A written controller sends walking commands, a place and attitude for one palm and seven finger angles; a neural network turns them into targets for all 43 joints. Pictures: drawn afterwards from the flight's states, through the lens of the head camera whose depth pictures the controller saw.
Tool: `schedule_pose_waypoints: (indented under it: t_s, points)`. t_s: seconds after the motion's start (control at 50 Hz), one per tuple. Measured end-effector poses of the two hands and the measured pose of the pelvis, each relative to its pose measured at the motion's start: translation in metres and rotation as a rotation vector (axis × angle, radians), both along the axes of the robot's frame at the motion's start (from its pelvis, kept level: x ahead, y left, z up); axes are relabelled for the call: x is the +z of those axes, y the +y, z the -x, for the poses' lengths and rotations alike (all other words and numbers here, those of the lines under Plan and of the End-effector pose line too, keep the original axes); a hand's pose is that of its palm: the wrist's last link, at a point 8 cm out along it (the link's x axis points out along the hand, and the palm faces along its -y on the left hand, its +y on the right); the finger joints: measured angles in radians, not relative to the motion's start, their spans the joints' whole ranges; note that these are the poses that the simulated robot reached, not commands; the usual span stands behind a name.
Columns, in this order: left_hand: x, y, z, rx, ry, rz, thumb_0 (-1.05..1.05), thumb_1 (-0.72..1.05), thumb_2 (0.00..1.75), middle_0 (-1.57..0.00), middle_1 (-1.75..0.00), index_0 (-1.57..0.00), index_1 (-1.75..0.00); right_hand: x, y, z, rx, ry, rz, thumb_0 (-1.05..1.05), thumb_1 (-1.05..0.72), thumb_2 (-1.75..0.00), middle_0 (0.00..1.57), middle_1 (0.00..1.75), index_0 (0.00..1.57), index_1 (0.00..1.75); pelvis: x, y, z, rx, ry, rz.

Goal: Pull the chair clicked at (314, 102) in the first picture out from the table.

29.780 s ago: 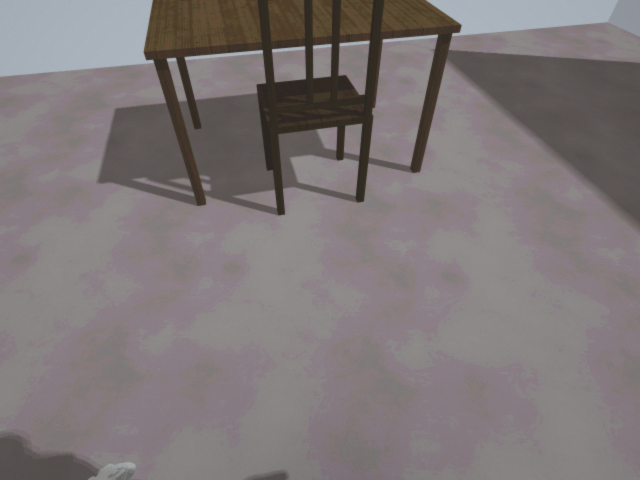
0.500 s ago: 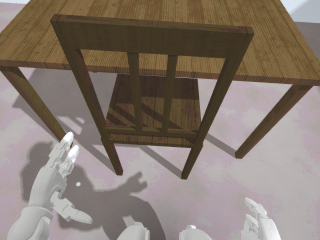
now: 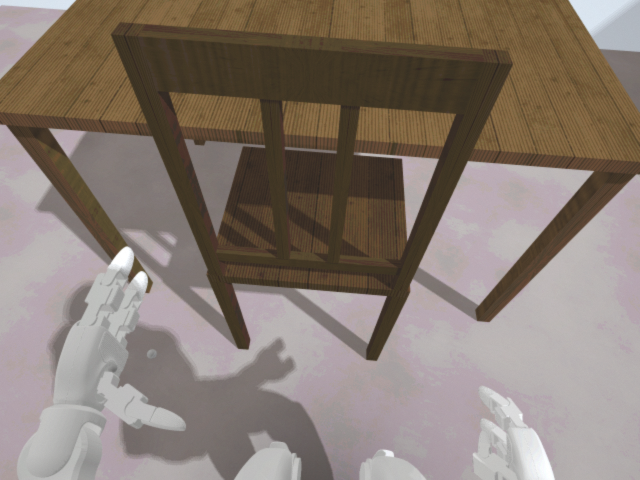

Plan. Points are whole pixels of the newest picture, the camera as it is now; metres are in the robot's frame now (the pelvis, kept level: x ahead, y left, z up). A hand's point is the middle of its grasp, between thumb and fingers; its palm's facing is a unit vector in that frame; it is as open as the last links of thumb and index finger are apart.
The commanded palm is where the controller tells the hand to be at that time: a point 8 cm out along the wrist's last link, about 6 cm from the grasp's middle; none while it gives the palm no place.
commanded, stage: aim the fingers beside a spindle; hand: left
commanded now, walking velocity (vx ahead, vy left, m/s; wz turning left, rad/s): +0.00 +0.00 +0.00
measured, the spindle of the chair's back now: (279, 193) +0.51 +0.09 +0.02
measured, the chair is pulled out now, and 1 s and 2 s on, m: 0.00 0.00 0.00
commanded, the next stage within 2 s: none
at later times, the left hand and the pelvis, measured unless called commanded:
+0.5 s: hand (212, 329) +0.29 +0.15 +0.02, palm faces -0.06 -1.00 -0.03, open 17.0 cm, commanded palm +0.28 +0.20 +0.01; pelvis +0.00 -0.01 -0.01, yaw -1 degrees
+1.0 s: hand (262, 302) +0.34 +0.10 -0.01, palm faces -0.09 -1.00 -0.02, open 17.0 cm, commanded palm +0.32 +0.15 -0.01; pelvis +0.00 -0.01 -0.03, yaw -1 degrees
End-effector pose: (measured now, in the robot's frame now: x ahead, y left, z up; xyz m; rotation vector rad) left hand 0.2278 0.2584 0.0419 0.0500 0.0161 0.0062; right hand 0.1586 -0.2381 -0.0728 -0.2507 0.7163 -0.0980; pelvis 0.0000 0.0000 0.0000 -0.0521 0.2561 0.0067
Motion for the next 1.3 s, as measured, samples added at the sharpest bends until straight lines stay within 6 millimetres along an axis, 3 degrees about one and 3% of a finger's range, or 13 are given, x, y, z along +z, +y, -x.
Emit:
schedule_pose_waypoints:
  t_s: [0.1,0.18,0.26,0.38,0.58,0.74,0.9,1.08,1.22,1.3]
  points:
    - [-0.018,-0.019,-0.009,-0.067,0.064,0.028,-0.01,-0.50,0.30,-0.06,-0.08,-0.05,-0.08,-0.004,-0.006,0.002,-0.008,0.007,0.013,0.01,-0.90,-0.90,0.21,0.30,0.20,0.30,-0.003,-0.001,0.002,-0.001,0.006,0.001]
    - [-0.010,-0.033,-0.019,-0.089,0.012,0.016,-0.01,-0.50,0.30,-0.06,-0.08,-0.06,-0.08,-0.005,-0.009,0.007,-0.017,0.018,0.017,0.01,-0.90,-0.90,0.20,0.30,0.20,0.30,-0.004,-0.002,0.002,-0.007,0.010,-0.003]
    - [-0.006,-0.035,-0.031,-0.053,-0.035,0.008,-0.01,-0.50,0.30,-0.07,-0.08,-0.06,-0.08,-0.011,-0.011,0.013,-0.019,0.043,0.006,0.01,-0.90,-0.90,0.20,0.30,0.20,0.30,-0.006,-0.004,0.002,-0.012,0.021,-0.009]
    - [-0.024,-0.039,-0.037,-0.048,0.042,0.017,-0.01,-0.50,0.30,-0.06,-0.08,-0.06,-0.08,-0.022,-0.013,0.019,-0.031,0.082,-0.014,0.01,-0.90,-0.90,0.20,0.30,0.20,0.30,-0.010,-0.007,0.002,-0.020,0.034,-0.016]
    - [-0.022,-0.061,-0.055,-0.067,-0.042,0.026,-0.01,-0.50,0.30,-0.06,-0.08,-0.06,-0.08,-0.034,-0.016,0.021,-0.029,0.112,-0.008,0.01,-0.90,-0.90,0.20,0.30,0.20,0.30,-0.017,-0.010,0.003,-0.017,0.056,-0.016]
    - [-0.044,-0.076,-0.072,-0.079,0.040,0.030,-0.01,-0.50,0.30,-0.06,-0.08,-0.06,-0.08,-0.041,-0.019,0.022,-0.041,0.135,-0.018,0.01,-0.90,-0.90,0.20,0.30,0.20,0.30,-0.023,-0.011,0.004,-0.025,0.073,-0.023]
    - [-0.035,-0.087,-0.088,-0.065,-0.044,0.027,-0.01,-0.50,0.30,-0.06,-0.08,-0.06,-0.08,-0.051,-0.020,0.027,-0.038,0.176,-0.021,0.01,-0.91,-0.90,0.20,0.30,0.20,0.30,-0.027,-0.012,0.003,-0.023,0.087,-0.023]
    - [-0.055,-0.117,-0.098,-0.108,0.026,0.032,-0.01,-0.50,0.30,-0.06,-0.08,-0.06,-0.08,-0.062,-0.022,0.036,-0.058,0.221,-0.038,0.01,-0.91,-0.90,0.20,0.30,0.20,0.30,-0.032,-0.013,0.005,-0.029,0.103,-0.030]
    - [-0.050,-0.118,-0.114,-0.055,-0.052,0.012,-0.01,-0.50,0.30,-0.07,-0.08,-0.06,-0.08,-0.073,-0.023,0.045,-0.058,0.263,-0.043,0.01,-0.91,-0.90,0.20,0.30,0.20,0.30,-0.038,-0.017,0.008,-0.030,0.114,-0.034]
    - [-0.057,-0.126,-0.124,-0.077,-0.034,0.010,-0.01,-0.50,0.30,-0.06,-0.08,-0.06,-0.08,-0.079,-0.025,0.051,-0.064,0.292,-0.049,0.01,-0.91,-0.90,0.20,0.30,0.20,0.30,-0.042,-0.018,0.009,-0.026,0.126,-0.032]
